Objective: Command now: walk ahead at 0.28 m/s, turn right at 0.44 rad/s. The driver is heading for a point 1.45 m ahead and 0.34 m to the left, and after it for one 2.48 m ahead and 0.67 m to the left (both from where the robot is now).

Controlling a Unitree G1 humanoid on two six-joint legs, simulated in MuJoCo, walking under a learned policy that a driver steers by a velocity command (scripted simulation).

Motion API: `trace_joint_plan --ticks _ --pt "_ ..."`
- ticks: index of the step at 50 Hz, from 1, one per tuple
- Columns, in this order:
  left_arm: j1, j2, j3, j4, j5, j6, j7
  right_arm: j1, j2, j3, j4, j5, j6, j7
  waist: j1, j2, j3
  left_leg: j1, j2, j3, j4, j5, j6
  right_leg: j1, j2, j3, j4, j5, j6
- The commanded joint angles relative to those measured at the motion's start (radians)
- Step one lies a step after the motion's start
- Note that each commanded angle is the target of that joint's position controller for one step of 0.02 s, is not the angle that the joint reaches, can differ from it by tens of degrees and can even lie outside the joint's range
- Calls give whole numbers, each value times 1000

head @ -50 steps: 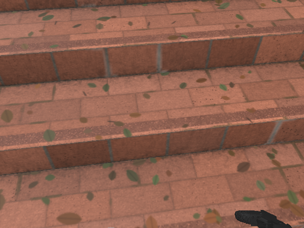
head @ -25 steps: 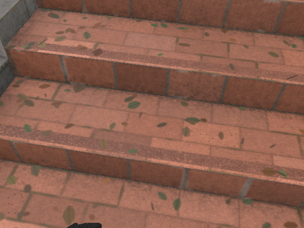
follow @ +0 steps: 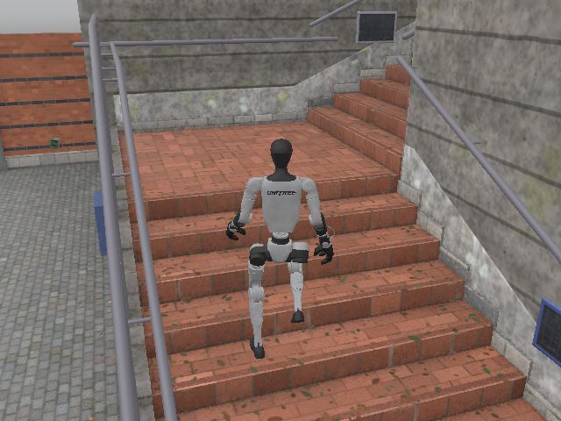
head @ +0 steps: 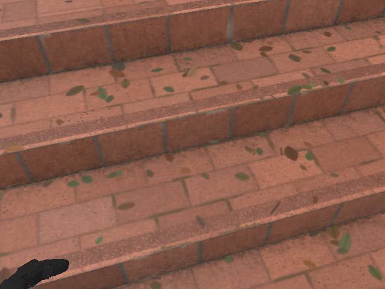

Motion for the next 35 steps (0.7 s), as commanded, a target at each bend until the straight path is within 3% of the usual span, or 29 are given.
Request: trace_joint_plan --ticks 1,2,3,4,5,6,7,8,9,10,11,12,13,14,15,16,17,18,20,23,24,26,27,28,30,32,33,34,35 --pt "-30 -196 -89 -109 -3 20 10 77 44 35 56 -26 -56 27 23 125 117 10 233 -191 -442 602 146 -177 11 38 51 -75 -8" --pt "-42 -192 -90 -132 -2 16 23 105 10 30 87 -13 -72 33 29 137 120 68 233 -176 -468 648 151 -245 14 61 52 -124 -9" --pt "-105 -201 -100 -147 -3 9 38 128 -18 26 113 -9 -75 43 7 133 125 138 243 -172 -496 675 158 -343 26 63 101 -165 -26" --pt "-165 -180 -109 -179 4 1 40 126 -41 23 119 -8 -63 46 14 83 117 172 200 -140 -525 579 147 -369 8 23 -21 -184 -24" --pt "-208 -180 -124 -223 11 -4 31 149 -49 25 136 6 -47 37 20 94 95 218 155 -119 -528 616 136 -357 -36 -8 -136 -175 -30" --pt "-185 -168 -141 -227 21 0 5 131 -56 26 130 12 -27 31 32 108 15 181 85 -69 -590 697 165 -137 -80 -138 -349 -82 -21" --pt "-184 -203 -162 -238 -8 0 -16 116 -62 25 105 37 -13 21 27 107 -69 68 68 -62 -658 724 169 224 -94 -153 -621 30 -35" --pt "-165 -167 -144 -197 -29 4 -21 159 -89 22 80 32 -10 25 -19 71 -162 58 77 -105 -629 931 190 464 -20 -228 -683 63 -26" --pt "-20 -146 -125 -166 -33 3 -15 180 -185 0 68 25 -23 37 38 180 -255 174 121 -121 -494 1392 169 592 26 -226 -685 25 -32" --pt "185 -108 -102 -103 -37 -3 -10 123 -272 -30 42 33 -30 46 141 214 -331 281 125 -121 -276 1535 119 681 40 -187 -852 94 -42" --pt "283 -53 -83 -78 -22 -14 2 103 -270 -43 10 51 -39 64 196 222 -388 250 96 -148 -43 1343 63 826 -10 -61 -1030 247 -61" --pt "328 112 -39 -62 11 -26 19 117 -126 -16 -95 81 -36 85 186 -151 -497 -120 -79 -118 446 490 -25 1088 -386 398 -1173 903 -225" --pt "257 113 -31 -110 2 -7 33 138 -132 -35 -92 40 -10 84 159 -146 -651 -102 -179 -312 951 -75 -33 966 -505 618 -1343 1055 -309" --pt "106 93 -30 -119 -16 -9 21 185 -53 -37 -115 17 18 64 47 -96 -572 -211 -144 -421 1116 -59 -27 873 -507 538 -1348 762 -277" --pt "9 22 -44 -102 -21 -4 23 154 -17 -33 -141 3 53 45 -14 -19 -424 -269 -76 -334 1104 -5 -16 722 -472 474 -1359 350 -232" --pt "-33 -67 -64 -66 -24 -6 28 123 3 -39 -170 -21 83 23 -55 11 -215 -321 -35 -314 1047 36 -7 575 -406 386 -1347 78 -161" --pt "-54 -126 -82 -31 -24 -7 38 121 10 -39 -185 -33 104 6 -98 -35 -65 -346 -36 -308 1022 35 -2 449 -349 293 -1372 -49 -117" --pt "-66 -145 -86 -10 -19 -9 44 151 15 -38 -181 -32 124 -5 -123 -33 -2 -339 -49 -291 1018 39 3 377 -336 206 -1379 -107 -101" --pt "-20 -143 -83 35 -4 -26 50 134 40 -29 -203 -28 145 -21 -152 -17 25 -354 -38 -290 973 84 9 354 -333 90 -1390 -16 -98" --pt "39 -99 -70 52 3 -42 61 41 17 -29 -250 -29 161 -39 -118 -11 4 -420 -32 -273 968 140 -12 439 -396 43 -1431 43 -124" --pt "52 -62 -72 42 8 -33 73 26 5 -26 -283 -12 172 -36 -115 -69 -19 -416 -8 -269 812 34 -19 526 -414 15 -1493 127 -132" --pt "86 8 -52 35 18 -26 82 -55 -14 -20 -334 -9 179 -15 -82 -81 -40 -364 21 -233 571 -46 -19 617 -419 -61 -1523 113 -116" --pt "65 25 -45 18 17 -24 84 -72 -35 -25 -322 1 174 6 -54 -60 -74 -247 25 -198 461 -74 3 620 -428 -117 -1537 154 -100" --pt "59 56 -35 16 22 -21 83 -77 -32 -27 -327 14 174 27 -55 -77 -85 -158 21 -173 362 -134 23 610 -419 -160 -1524 110 -77" --pt "63 73 -27 11 27 -16 62 -73 -67 -44 -332 10 181 31 -43 -86 -76 -48 12 -104 332 -103 51 585 -449 -195 -1501 6 -55" --pt "80 84 -20 20 14 3 38 -83 -73 -47 -348 19 182 34 -38 -70 -35 -12 -7 -72 195 -115 69 602 -450 -222 -1457 -110 -12" --pt "108 95 -15 34 11 19 31 -64 -69 -45 -343 24 170 42 -43 -37 -13 19 -28 -72 65 -123 75 613 -422 -252 -1392 -152 20" --pt "164 75 -14 58 10 40 18 5 -84 -48 -303 17 145 46 -52 86 12 74 -49 -144 -79 -50 82 586 -357 -303 -1214 -154 62" --pt "181 36 -22 42 7 58 9 62 -164 -58 -313 3 116 54 -68 317 56 132 122 -495 -241 103 136 375 -268 -337 -918 -315 123"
